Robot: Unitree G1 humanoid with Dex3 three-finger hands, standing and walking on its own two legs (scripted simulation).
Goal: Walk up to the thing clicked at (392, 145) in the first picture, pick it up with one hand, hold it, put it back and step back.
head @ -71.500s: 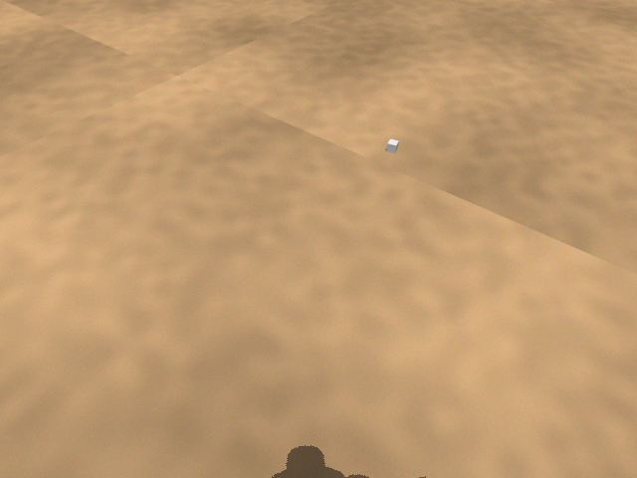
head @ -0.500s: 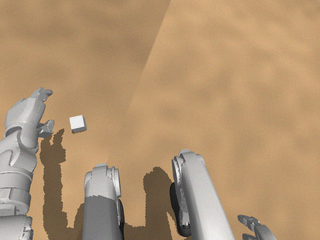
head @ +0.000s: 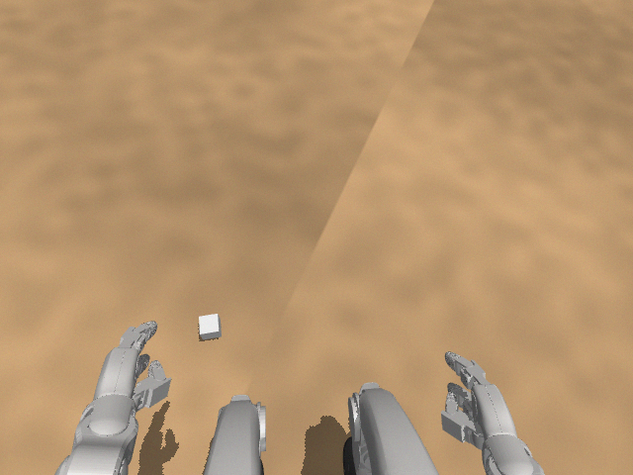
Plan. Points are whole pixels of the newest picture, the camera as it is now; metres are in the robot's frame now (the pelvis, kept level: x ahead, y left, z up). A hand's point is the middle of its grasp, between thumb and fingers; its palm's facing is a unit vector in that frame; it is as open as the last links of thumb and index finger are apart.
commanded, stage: home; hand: left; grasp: from above
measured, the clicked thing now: (210, 326) +0.51 +0.23 -0.58
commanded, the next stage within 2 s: none
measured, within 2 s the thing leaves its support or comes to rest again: neither
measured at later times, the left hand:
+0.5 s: hand (121, 418) +0.21 +0.18 +0.06, palm faces +0.10 -0.97 -0.21, open 7.4 cm
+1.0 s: hand (120, 428) +0.20 +0.18 +0.06, palm faces +0.08 -0.98 -0.21, open 7.4 cm
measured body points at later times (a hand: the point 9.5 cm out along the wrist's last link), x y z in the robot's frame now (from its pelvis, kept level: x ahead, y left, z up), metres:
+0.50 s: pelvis +0.06 +0.00 +0.11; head +0.07 +0.00 +0.56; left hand +0.20 +0.23 +0.08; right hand +0.22 -0.24 +0.05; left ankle +0.05 +0.13 -0.57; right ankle +0.07 -0.14 -0.57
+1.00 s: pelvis +0.05 +0.00 +0.11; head +0.06 +0.01 +0.56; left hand +0.20 +0.24 +0.08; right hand +0.21 -0.24 +0.04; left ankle +0.05 +0.13 -0.57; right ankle +0.07 -0.14 -0.57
